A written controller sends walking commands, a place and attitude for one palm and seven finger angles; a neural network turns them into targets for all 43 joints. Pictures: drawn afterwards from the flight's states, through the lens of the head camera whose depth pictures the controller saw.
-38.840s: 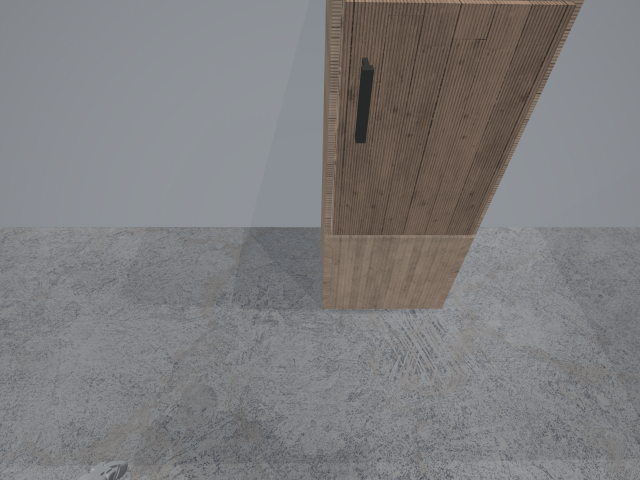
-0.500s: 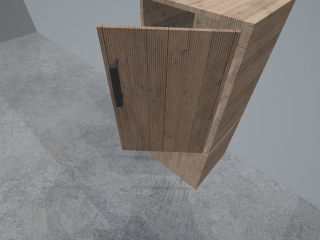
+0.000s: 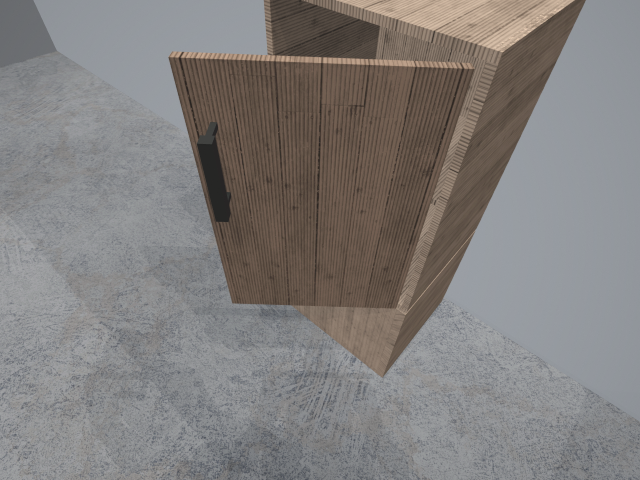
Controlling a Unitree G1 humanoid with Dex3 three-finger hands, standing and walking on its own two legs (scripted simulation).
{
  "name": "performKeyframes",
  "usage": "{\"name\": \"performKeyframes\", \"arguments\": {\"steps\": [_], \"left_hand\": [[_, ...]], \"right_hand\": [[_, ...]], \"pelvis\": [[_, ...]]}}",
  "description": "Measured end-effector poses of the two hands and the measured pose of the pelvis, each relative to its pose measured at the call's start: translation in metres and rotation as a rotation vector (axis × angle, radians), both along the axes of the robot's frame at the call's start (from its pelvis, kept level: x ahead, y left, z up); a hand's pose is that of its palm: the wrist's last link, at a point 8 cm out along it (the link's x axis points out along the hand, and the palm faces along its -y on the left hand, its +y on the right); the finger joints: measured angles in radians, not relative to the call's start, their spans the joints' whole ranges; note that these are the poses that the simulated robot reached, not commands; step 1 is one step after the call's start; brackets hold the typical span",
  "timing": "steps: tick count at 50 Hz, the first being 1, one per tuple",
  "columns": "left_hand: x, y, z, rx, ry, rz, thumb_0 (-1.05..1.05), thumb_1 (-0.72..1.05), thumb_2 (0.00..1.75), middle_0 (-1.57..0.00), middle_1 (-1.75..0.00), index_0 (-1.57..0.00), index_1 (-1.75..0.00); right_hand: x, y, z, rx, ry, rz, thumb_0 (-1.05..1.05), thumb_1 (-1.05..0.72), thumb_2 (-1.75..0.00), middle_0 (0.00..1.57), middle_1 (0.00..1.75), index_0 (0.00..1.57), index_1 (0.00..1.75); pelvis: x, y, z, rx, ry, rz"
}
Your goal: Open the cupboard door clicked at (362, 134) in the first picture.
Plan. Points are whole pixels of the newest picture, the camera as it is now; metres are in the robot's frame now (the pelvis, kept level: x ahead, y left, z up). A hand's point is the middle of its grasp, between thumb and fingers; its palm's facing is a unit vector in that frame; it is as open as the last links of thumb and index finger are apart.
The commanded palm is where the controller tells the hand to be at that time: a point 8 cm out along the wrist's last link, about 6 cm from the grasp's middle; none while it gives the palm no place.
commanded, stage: come to a stop and stand still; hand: left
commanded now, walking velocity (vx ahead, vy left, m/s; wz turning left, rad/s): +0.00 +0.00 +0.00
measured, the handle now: (218, 174) +0.53 +0.20 +0.08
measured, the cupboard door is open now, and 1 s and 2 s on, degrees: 40 40 40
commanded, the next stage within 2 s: look again from close up in 0.10 s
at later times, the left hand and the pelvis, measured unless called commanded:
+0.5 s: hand out of the picture +0.00 +0.17 -0.18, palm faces +0.02 -0.98 -0.19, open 7.4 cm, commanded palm none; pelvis +0.01 +0.00 +0.00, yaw +0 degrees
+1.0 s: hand (176, 420) +0.19 +0.19 -0.02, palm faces +0.25 -0.97 -0.07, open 7.7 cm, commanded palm +0.11 +0.23 -0.05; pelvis -0.01 -0.01 -0.02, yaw +2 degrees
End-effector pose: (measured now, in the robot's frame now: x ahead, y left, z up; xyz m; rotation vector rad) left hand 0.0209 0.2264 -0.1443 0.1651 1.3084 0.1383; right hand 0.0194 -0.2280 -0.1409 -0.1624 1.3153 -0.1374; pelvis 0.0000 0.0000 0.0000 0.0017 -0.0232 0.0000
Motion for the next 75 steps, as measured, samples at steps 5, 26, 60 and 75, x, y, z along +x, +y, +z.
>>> {"name": "performKeyframes", "arguments": {"steps": [5, 26, 60, 75], "left_hand": [[-0.006, -0.001, -0.001, -0.003, 0.023, 0.007, 0.01, 0.91, 0.89, -0.20, -0.30, -0.20, -0.30], [-0.026, -0.005, -0.002, -0.011, 0.089, 0.029, 0.01, 0.90, 0.89, -0.20, -0.30, -0.20, -0.30], [0.113, 0.000, 0.104, -0.135, -1.237, -0.083, 0.01, 0.63, 0.78, -0.22, -0.47, -0.22, -0.47], [0.144, 0.019, 0.151, -0.102, -1.260, -0.149, 0.01, 0.28, 0.63, -0.25, -0.69, -0.24, -0.70]], "right_hand": [[0.004, -0.002, 0.001, -0.004, 0.004, 0.004, 0.01, -0.92, -0.90, 0.20, 0.30, 0.20, 0.30], [0.007, -0.004, 0.003, -0.009, 0.029, 0.012, 0.01, -0.92, -0.90, 0.20, 0.30, 0.20, 0.30], [0.160, -0.051, 0.041, -0.097, -0.836, 0.158, 0.01, -0.91, -0.90, 0.20, 0.30, 0.20, 0.30], [0.121, -0.033, 0.007, -0.035, -0.654, 0.125, 0.01, -0.91, -0.90, 0.21, 0.30, 0.20, 0.30]], "pelvis": [[0.002, -0.001, 0.001, 0.000, 0.000, -0.001], [0.005, -0.004, 0.003, 0.001, 0.004, 0.001], [-0.036, -0.033, -0.072, -0.005, 0.194, 0.022], [-0.030, -0.042, -0.060, -0.035, 0.176, 0.043]]}}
